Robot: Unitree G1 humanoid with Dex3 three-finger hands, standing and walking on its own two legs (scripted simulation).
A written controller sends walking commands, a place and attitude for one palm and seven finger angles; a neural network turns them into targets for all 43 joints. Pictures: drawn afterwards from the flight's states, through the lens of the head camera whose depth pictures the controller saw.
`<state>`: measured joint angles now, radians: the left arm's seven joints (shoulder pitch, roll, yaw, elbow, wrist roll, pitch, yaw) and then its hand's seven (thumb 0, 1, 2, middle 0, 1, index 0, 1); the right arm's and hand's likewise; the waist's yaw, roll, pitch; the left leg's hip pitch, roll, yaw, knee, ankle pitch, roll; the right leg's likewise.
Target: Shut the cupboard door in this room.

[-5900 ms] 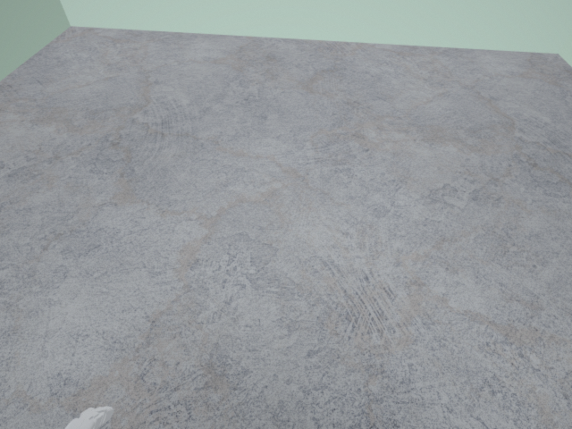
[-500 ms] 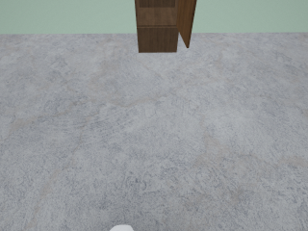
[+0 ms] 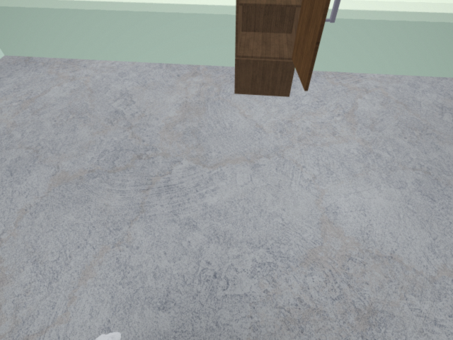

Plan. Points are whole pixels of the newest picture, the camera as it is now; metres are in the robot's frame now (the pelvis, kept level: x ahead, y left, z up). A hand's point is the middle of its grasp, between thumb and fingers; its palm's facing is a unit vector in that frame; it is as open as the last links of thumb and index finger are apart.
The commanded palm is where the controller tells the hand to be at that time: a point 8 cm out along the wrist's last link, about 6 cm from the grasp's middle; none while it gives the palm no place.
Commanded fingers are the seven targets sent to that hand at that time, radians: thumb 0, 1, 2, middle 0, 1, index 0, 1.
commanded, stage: stand and wait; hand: left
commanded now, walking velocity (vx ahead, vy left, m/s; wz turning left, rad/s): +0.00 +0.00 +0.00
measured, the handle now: (331, 8) +1.52 -0.43 -0.02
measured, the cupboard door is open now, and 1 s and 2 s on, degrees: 99 99 99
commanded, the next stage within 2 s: turn or walk to find it in 0.32 s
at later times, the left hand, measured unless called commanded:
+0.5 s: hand out of the picture -0.03 +0.19 -0.18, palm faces +0.11 -0.98 -0.18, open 7.4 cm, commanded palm none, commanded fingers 0.00 0.90 0.90 -0.20 -0.30 -0.20 -0.30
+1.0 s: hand out of the picture -0.02 +0.25 -0.17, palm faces +0.27 -0.94 -0.22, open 7.4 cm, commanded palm none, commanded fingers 0.00 0.90 0.90 -0.20 -0.30 -0.20 -0.30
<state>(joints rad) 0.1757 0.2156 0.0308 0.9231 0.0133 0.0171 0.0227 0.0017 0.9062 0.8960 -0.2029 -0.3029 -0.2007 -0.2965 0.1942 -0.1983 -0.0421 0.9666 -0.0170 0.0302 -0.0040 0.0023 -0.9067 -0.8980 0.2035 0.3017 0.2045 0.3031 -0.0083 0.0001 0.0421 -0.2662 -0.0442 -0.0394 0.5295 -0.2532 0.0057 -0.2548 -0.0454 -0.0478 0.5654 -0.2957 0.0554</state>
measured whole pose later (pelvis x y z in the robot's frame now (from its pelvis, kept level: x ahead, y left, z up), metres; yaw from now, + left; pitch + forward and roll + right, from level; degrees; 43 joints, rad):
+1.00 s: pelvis -0.03 +0.04 +0.00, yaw +14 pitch +1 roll -1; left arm 0.18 0.24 0.06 0.98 0.02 0.06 0.02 0.00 0.91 0.90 -0.20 -0.30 -0.20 -0.30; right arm 0.21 -0.19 -0.04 0.97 -0.02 0.01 -0.01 0.00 -0.91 -0.90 0.20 0.30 0.20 0.30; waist -0.01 -0.04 0.05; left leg -0.30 -0.03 0.03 0.56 -0.27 0.06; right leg -0.45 -0.09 -0.07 1.04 -0.44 0.05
